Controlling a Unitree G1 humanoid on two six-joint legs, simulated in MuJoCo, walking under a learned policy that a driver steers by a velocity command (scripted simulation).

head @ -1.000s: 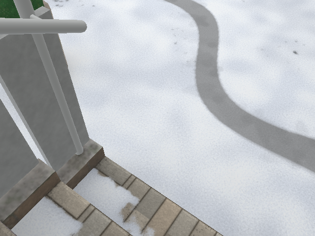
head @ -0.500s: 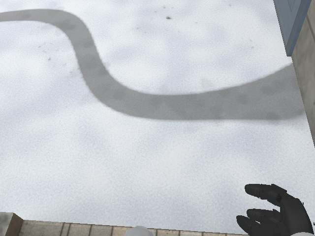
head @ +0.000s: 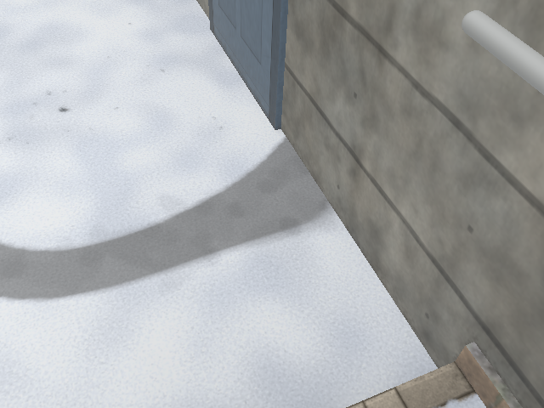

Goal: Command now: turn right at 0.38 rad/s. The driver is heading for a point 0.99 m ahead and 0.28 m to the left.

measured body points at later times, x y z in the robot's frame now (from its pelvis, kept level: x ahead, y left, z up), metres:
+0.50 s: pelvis +0.09 -0.01 +0.00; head +0.11 -0.02 +0.45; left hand +0.12 +0.28 -0.10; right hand +0.30 -0.24 -0.10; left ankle +0.10 +0.17 -0.65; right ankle +0.02 -0.13 -0.73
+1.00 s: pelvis +0.39 +0.18 -0.21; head +0.41 +0.19 +0.24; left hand +0.37 +0.47 -0.30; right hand +0.53 -0.01 -0.35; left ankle +0.26 +0.19 -0.90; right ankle +0.57 +0.08 -0.85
